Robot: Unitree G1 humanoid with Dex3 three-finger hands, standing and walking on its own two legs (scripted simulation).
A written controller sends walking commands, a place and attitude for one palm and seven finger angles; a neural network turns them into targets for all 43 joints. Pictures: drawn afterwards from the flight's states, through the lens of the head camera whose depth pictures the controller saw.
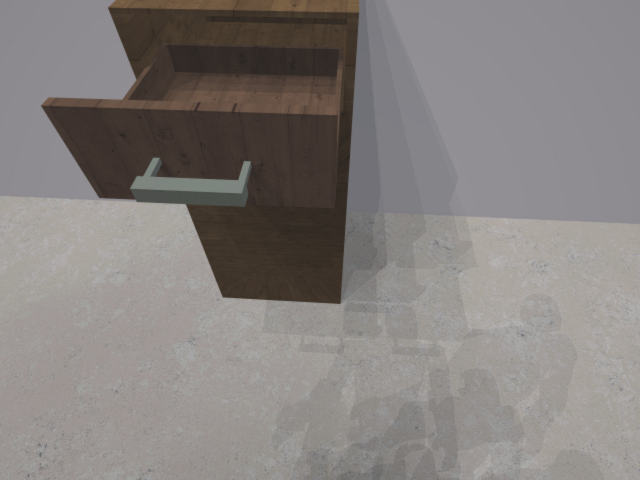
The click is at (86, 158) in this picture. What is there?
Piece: drawer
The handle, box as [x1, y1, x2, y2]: [130, 158, 251, 206]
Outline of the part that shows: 130,188 137,201 244,206 247,196 246,182 251,165 250,161 244,161 239,178 237,180 155,177 154,176 161,162 159,158 153,158 144,175 137,176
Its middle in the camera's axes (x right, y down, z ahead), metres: -0.18 -0.08 +0.54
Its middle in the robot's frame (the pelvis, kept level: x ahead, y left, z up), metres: +0.47 +0.20 +0.11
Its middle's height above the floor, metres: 0.89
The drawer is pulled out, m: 0.28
